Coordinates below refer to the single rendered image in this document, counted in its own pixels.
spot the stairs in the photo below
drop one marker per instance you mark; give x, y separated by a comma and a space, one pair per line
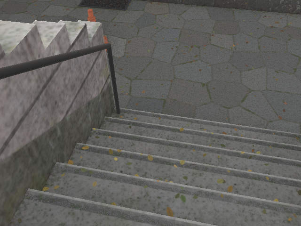
150, 169

